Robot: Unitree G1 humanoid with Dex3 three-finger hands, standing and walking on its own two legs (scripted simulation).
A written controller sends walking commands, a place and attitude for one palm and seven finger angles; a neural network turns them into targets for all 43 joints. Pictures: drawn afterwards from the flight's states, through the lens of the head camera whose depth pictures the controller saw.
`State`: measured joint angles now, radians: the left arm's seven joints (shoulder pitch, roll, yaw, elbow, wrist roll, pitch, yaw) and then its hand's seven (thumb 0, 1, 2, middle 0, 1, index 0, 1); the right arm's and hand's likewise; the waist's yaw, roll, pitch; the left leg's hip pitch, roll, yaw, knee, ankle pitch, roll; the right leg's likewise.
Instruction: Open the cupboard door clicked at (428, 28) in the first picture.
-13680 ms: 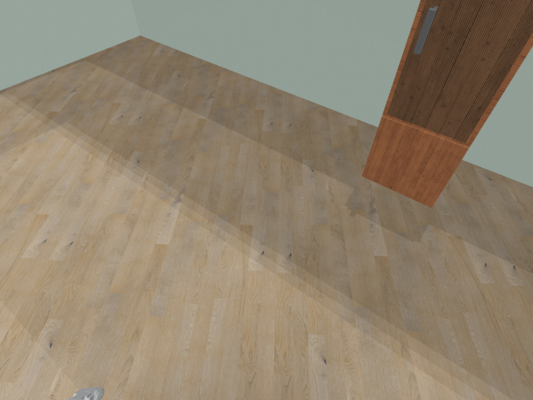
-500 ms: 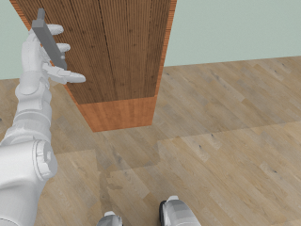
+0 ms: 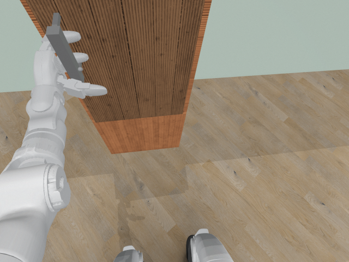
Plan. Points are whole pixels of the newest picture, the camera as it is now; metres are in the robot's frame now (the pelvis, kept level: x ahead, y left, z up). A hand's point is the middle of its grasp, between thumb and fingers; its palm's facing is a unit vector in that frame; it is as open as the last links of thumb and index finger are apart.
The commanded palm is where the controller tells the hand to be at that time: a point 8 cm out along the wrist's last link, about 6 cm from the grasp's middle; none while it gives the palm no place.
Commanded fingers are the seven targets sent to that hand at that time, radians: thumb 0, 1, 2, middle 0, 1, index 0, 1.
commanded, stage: close the thumb around the handle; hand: left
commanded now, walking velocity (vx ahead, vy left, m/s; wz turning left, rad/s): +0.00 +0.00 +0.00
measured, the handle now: (68, 51) +0.57 +0.19 +0.08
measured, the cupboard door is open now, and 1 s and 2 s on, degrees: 1 10 45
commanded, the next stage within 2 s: pull the door open along its arc in 0.56 s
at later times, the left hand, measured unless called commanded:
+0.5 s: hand (80, 72) +0.51 +0.16 +0.08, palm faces +0.05 -1.00 -0.03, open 5.8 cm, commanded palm +0.49 +0.20 +0.09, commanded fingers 0.00 0.90 0.90 -0.40 -1.35 -0.40 -1.35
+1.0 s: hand (83, 87) +0.47 +0.15 +0.08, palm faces +0.01 -1.00 -0.01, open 5.9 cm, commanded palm +0.41 +0.20 +0.09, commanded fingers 0.00 0.90 0.90 -0.40 -1.35 -0.40 -1.35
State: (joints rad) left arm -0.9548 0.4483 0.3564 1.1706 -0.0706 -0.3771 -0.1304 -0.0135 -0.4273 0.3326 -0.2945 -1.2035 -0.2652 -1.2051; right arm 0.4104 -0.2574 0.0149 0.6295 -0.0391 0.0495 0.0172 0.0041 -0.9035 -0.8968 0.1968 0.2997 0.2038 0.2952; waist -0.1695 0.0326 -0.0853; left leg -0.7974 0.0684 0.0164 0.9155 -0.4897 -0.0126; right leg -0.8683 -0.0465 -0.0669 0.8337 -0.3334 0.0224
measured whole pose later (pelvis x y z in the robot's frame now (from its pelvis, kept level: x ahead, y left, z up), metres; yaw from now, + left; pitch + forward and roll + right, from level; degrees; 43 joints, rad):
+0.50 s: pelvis +0.00 +0.00 +0.00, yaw +0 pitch +20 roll -2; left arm -0.93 0.43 0.35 1.17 -0.08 -0.39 -0.13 0.01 0.73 0.83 -0.37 -1.33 -0.35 -1.33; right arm 0.40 -0.26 0.01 0.65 -0.04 0.04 0.02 0.00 -0.90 -0.90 0.20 0.30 0.20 0.30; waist -0.16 0.04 -0.08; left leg -0.78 0.07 0.01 0.91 -0.49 -0.01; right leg -0.85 -0.05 -0.07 0.83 -0.33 0.02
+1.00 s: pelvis +0.01 +0.00 +0.01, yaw -2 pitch +19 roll -1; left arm -0.65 0.33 0.34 0.87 -0.14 -0.36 -0.15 0.01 0.70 0.74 -0.36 -1.35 -0.36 -1.35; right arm 0.42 -0.25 0.00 0.59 -0.01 0.06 0.02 0.01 -0.90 -0.90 0.20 0.30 0.20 0.30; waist -0.13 0.03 -0.11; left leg -0.69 0.07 0.06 0.84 -0.47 -0.01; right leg -0.79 -0.03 -0.03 0.78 -0.31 0.02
